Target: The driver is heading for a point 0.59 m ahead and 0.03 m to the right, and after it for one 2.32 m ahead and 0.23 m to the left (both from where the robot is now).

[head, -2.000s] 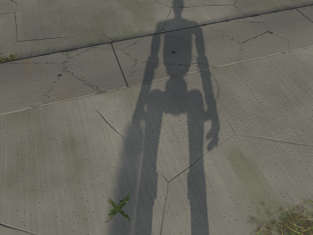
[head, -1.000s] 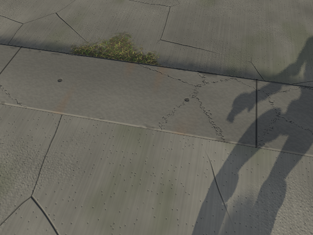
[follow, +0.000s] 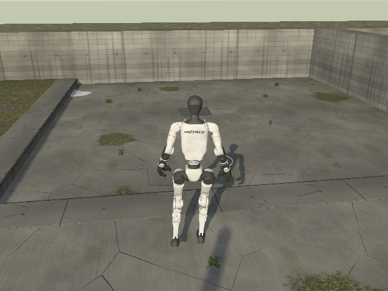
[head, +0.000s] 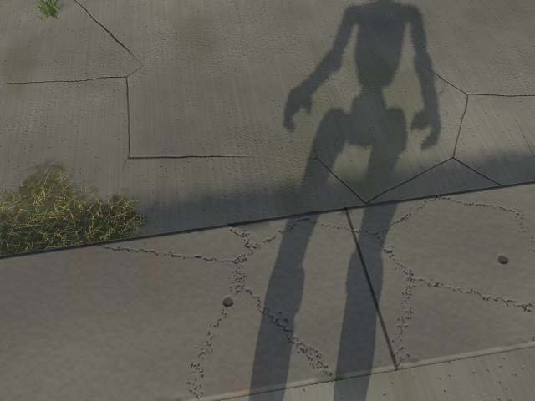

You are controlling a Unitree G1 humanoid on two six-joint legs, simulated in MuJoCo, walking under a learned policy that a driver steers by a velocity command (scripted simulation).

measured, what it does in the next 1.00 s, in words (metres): walks ahead: left foot, then right foot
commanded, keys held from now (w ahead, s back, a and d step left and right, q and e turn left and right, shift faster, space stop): w+e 0.40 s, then w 0.22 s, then w+q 0.38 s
